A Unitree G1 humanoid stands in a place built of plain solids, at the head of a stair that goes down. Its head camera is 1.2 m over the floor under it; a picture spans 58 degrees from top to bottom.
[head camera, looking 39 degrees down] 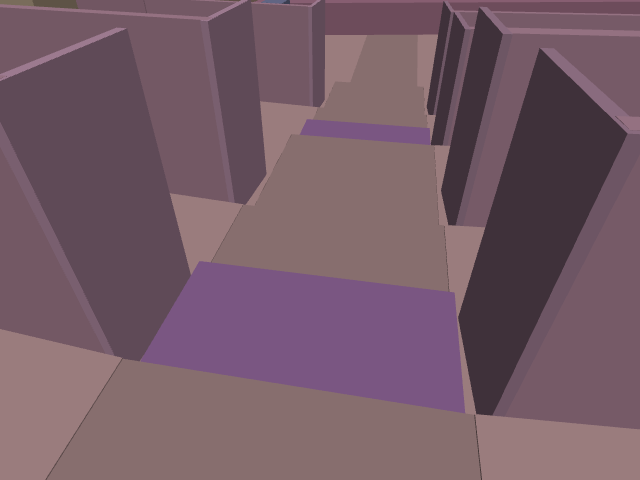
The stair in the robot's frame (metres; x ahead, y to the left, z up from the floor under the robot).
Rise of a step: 0.10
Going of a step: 0.60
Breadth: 1.12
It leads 10 degrees to the right of straight ahead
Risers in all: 3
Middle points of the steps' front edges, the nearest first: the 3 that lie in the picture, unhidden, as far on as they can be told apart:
0.77 0.10 0.00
1.36 -0.01 -0.10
1.95 -0.11 -0.20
